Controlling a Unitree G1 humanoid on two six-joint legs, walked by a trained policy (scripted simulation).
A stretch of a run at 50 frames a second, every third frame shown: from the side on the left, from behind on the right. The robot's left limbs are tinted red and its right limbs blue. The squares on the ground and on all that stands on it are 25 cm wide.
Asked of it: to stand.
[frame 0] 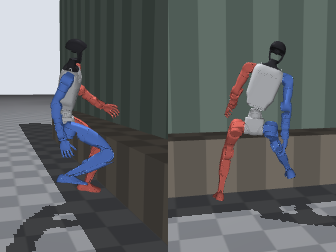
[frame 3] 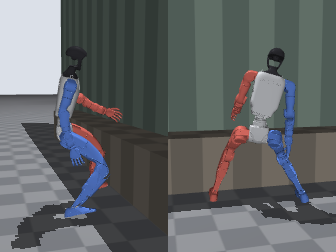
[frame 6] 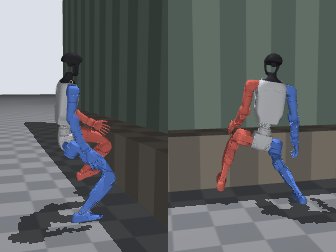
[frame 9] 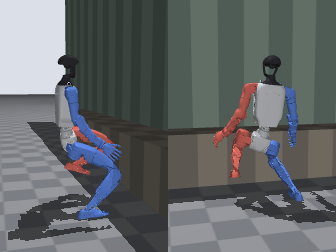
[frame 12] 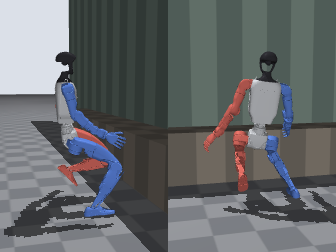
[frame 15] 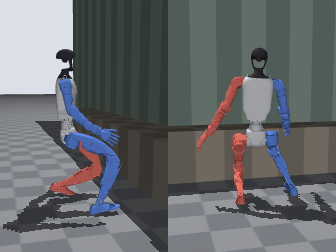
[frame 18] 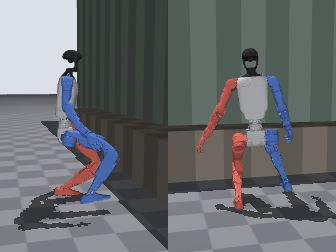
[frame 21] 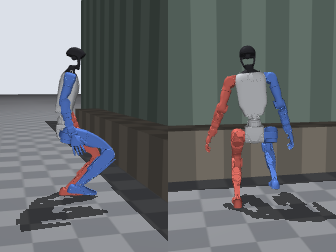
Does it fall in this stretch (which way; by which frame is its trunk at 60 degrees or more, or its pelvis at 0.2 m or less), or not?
no
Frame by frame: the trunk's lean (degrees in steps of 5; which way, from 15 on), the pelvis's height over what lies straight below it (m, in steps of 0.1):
0: 25 forward and to its right, 0.7
3: 20 forward and to its right, 0.6
6: 10, 0.6
9: 5, 0.5
12: 5, 0.5
15: 5, 0.6
18: 10, 0.6
21: 15 forward and to its left, 0.6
